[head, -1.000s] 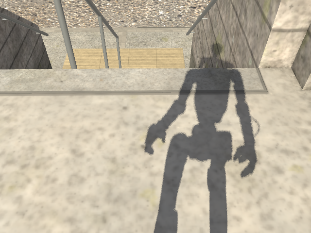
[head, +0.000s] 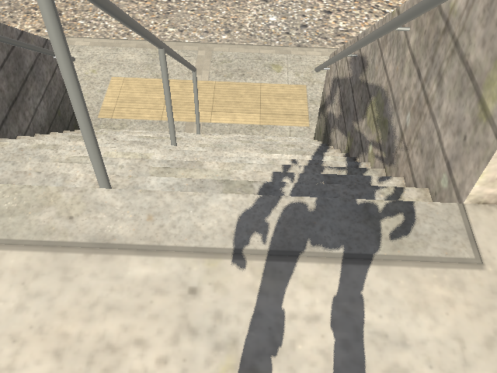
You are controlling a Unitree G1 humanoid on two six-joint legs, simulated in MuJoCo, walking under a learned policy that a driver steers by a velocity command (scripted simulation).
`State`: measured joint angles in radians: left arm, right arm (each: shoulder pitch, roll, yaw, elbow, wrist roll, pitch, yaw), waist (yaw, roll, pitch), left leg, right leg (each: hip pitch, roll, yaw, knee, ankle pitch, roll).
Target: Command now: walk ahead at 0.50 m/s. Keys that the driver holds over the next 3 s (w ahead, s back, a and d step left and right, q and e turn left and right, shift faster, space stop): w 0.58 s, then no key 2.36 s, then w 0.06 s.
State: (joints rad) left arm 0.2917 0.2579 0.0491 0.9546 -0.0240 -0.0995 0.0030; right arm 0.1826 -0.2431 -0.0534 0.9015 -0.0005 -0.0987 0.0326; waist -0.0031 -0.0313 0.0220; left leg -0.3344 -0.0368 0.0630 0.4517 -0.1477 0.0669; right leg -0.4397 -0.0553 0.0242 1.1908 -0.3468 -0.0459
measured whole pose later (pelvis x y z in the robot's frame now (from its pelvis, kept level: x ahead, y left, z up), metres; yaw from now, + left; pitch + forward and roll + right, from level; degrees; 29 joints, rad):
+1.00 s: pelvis +0.49 -0.03 -0.01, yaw -1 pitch +2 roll -1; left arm 0.24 0.21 0.06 0.90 0.02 -0.08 -0.07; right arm 0.06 -0.23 -0.01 0.92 0.03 -0.08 0.07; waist 0.05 0.01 0.00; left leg -0.45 0.01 0.04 0.47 -0.07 0.03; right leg -0.14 -0.01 -0.04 0.53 -0.42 0.06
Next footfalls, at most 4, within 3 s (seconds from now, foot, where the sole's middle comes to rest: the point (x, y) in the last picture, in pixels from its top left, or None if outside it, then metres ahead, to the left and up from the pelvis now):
0.42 right None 0.44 -0.16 -0.77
0.88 left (228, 314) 0.64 0.06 -0.77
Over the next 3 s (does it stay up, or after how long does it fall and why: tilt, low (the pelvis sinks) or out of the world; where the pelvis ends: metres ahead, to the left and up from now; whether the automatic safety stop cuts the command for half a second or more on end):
stays up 0.52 -0.06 -0.01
